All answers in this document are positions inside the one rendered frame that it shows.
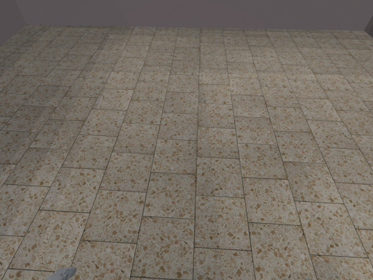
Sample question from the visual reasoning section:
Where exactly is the robot left hand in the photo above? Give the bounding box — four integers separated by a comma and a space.
46, 267, 76, 280

